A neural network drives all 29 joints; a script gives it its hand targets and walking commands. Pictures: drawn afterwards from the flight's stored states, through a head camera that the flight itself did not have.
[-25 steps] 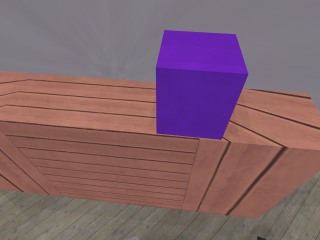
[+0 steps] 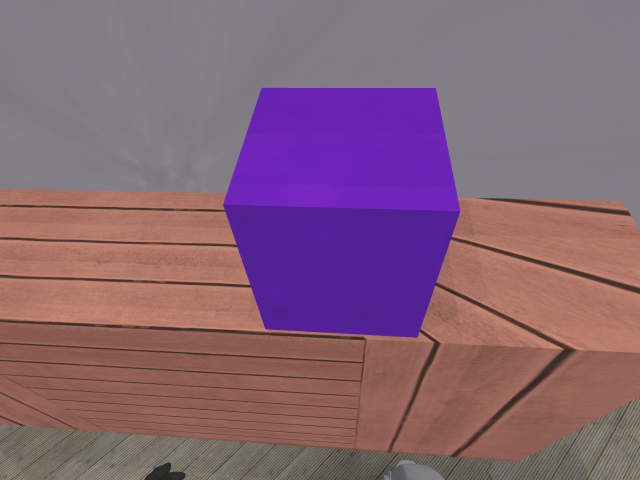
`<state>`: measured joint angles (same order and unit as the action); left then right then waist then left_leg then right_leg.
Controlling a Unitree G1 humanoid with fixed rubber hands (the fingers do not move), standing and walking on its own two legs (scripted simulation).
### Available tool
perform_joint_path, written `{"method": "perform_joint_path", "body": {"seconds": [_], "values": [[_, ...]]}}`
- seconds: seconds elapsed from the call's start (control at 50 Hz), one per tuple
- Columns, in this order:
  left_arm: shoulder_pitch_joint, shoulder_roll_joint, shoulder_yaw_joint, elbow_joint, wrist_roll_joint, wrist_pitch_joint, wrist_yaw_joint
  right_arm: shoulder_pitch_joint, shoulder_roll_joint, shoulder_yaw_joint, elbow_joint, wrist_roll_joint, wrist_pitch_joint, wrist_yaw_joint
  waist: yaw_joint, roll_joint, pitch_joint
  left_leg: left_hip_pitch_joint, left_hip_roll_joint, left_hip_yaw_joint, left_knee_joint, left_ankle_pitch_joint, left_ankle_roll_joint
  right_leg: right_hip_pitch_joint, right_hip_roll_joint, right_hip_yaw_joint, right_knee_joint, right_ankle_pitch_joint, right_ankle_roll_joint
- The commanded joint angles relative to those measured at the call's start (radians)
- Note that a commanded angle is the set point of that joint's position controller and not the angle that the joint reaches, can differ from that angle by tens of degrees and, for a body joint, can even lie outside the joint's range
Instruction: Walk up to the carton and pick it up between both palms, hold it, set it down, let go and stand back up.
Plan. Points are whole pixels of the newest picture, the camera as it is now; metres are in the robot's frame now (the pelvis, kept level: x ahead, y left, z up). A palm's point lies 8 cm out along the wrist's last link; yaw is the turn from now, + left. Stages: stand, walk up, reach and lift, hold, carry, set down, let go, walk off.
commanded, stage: walk up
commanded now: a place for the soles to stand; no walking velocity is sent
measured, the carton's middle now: (343, 218) +0.42 -0.02 +0.09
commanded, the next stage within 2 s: reach and lift in 1.18 s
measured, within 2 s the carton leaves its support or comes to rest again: neither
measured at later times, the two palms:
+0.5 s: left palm out of the picture +0.11 +0.25 -0.07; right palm out of the picture +0.10 -0.25 -0.09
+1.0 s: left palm out of the picture +0.13 +0.25 -0.08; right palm out of the picture +0.04 -0.25 -0.10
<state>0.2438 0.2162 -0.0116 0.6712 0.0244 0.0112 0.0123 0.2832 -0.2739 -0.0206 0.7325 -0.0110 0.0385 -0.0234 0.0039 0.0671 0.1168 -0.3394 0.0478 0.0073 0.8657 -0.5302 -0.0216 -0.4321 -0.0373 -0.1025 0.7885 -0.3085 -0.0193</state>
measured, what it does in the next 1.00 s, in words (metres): stands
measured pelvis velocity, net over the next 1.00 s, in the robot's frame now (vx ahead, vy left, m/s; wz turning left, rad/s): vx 0.01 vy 0.01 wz -0.13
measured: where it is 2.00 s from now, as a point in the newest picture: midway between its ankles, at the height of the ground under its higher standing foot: outside the picture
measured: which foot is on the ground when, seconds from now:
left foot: down 0.00-1.00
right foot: down 0.00-1.00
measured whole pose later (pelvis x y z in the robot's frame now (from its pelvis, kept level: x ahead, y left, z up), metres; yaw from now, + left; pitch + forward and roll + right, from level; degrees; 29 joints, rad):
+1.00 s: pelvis +0.01 +0.01 +0.03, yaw -8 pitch -2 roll +1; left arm 0.29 0.24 0.01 0.74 0.00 0.00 0.00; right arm 0.27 -0.26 -0.01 0.84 0.00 0.03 0.02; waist 0.00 0.01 0.06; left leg -0.18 0.04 0.15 0.57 -0.36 0.00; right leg -0.37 -0.01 0.04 0.60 -0.20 0.00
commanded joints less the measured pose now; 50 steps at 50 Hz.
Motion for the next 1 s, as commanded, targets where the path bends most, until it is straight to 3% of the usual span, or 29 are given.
{"method": "perform_joint_path", "body": {"seconds": [0.0, 0.02, 0.04, 0.08, 0.12, 0.22, 0.44, 0.7, 0.76, 0.98], "values": [[0.02, 0.191, 0.046, -0.097, -0.034, -0.021, -0.004, 0.096, -0.174, -0.049, -0.085, -0.01, -0.049, 0.005, -0.03, -0.086, -0.226, 0.209, 0.122, -0.191, -0.388, 0.456, 0.082, 0.029, -0.161, 0.194, -0.132, 0.368, -0.061], [0.038, 0.156, 0.04, -0.092, -0.05, -0.014, -0.004, -0.021, -0.213, -0.055, -0.095, 0.015, -0.046, 0.012, 0.026, -0.01, -0.198, 0.034, 0.193, -0.259, -0.416, 0.386, 0.143, 0.142, -0.041, 0.086, -0.12, 0.139, -0.015], [0.034, 0.162, 0.046, -0.078, -0.043, -0.009, 0.001, -0.081, -0.195, -0.049, -0.099, 0.027, -0.043, 0.02, 0.038, -0.028, -0.157, -0.073, 0.163, -0.199, -0.397, 0.316, 0.153, 0.244, -0.035, 0.115, -0.167, 0.11, -0.015], [0.015, 0.21, 0.055, -0.061, -0.035, -0.025, -0.004, -0.044, -0.124, -0.023, -0.088, 0.021, -0.042, 0.026, 0.007, -0.084, -0.16, 0.042, 0.069, -0.079, -0.328, 0.354, 0.071, 0.192, -0.114, 0.195, -0.236, 0.263, -0.046], [0.019, 0.219, 0.057, -0.056, -0.035, -0.036, -0.009, -0.015, -0.126, -0.021, -0.073, 0.016, -0.039, 0.023, -0.007, -0.065, -0.174, 0.121, 0.062, -0.067, -0.317, 0.407, 0.055, 0.157, -0.139, 0.211, -0.256, 0.348, -0.069], [0.018, 0.206, 0.053, -0.052, -0.035, -0.037, -0.009, -0.054, -0.125, -0.02, -0.061, 0.018, -0.037, 0.029, -0.005, -0.063, -0.15, 0.133, 0.075, -0.059, -0.367, 0.379, 0.067, 0.148, -0.108, 0.18, -0.284, 0.291, -0.044], [0.038, 0.207, 0.062, -0.042, -0.03, -0.041, -0.012, -0.071, -0.135, -0.02, -0.027, 0.016, -0.041, 0.034, 0.001, -0.088, -0.106, 0.114, 0.076, -0.034, -0.432, 0.25, 0.066, 0.131, -0.091, 0.21, -0.345, 0.147, -0.038], [0.067, 0.208, 0.072, -0.028, -0.023, -0.04, -0.005, -0.031, -0.147, -0.021, 0.009, 0.012, -0.038, 0.034, 0.004, -0.081, -0.097, 0.106, 0.084, -0.001, -0.445, 0.219, 0.074, 0.129, -0.076, 0.237, -0.338, 0.134, -0.037], [0.067, 0.217, 0.075, -0.027, -0.023, -0.038, -0.001, -0.011, -0.144, -0.022, 0.015, 0.01, -0.033, 0.034, -0.003, -0.101, -0.101, 0.125, 0.079, 0.006, -0.432, 0.221, 0.07, 0.106, -0.082, 0.26, -0.346, 0.13, -0.044], [0.061, 0.203, 0.078, -0.03, -0.02, -0.032, 0.002, -0.008, -0.16, -0.025, 0.012, 0.011, -0.029, 0.032, 0.001, -0.086, -0.097, 0.102, 0.105, 0.019, -0.451, 0.194, 0.087, 0.102, -0.04, 0.247, -0.289, 0.141, -0.031]]}}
